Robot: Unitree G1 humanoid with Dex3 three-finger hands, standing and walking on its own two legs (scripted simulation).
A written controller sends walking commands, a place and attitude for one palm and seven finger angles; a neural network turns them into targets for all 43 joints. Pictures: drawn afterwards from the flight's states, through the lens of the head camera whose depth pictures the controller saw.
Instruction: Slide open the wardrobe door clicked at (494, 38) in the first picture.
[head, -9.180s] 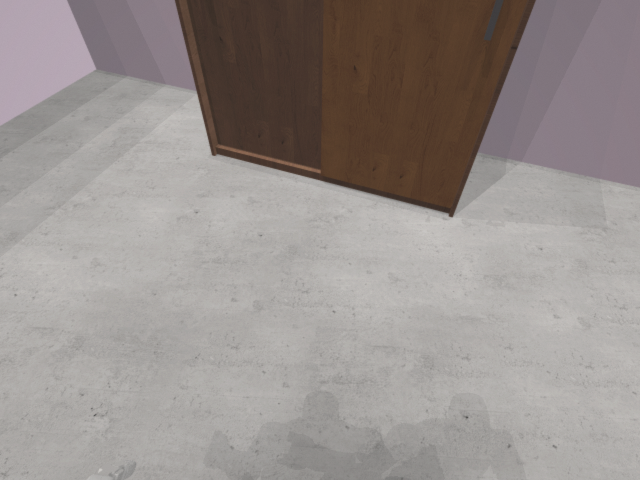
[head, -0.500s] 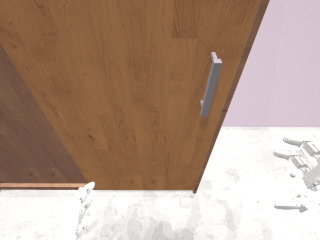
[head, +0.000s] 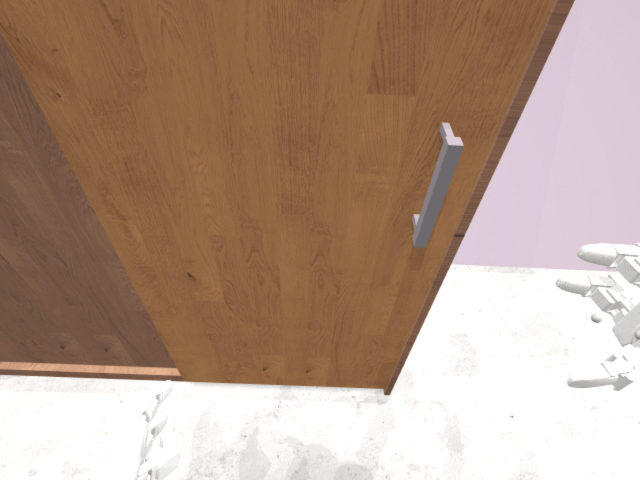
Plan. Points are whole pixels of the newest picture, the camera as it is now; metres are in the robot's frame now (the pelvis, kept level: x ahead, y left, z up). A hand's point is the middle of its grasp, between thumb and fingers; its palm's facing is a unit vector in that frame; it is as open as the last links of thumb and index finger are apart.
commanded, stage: raise the hand with hooked fingers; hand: right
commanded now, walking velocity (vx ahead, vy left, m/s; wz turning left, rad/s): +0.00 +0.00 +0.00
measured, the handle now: (431, 189) +0.50 -0.14 +0.11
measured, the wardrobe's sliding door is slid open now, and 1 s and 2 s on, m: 0.00 0.00 0.00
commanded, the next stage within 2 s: move the hooked fingers beside the handle in 0.28 s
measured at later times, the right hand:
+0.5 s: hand (577, 312) +0.28 -0.26 +0.13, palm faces +0.05 +1.00 -0.05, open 14.0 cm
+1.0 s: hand (542, 280) +0.33 -0.24 +0.13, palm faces +0.02 +1.00 -0.03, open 14.0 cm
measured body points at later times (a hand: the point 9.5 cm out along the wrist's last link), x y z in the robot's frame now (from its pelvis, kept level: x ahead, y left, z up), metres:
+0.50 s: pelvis +0.01 +0.01 +0.00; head +0.01 +0.03 +0.45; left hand +0.18 +0.26 -0.07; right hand +0.27 -0.31 +0.14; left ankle -0.03 +0.12 -0.73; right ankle +0.03 -0.12 -0.73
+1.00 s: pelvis +0.00 +0.00 +0.00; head +0.01 +0.01 +0.45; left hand +0.15 +0.25 -0.09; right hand +0.32 -0.29 +0.13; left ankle -0.03 +0.12 -0.73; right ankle +0.03 -0.12 -0.73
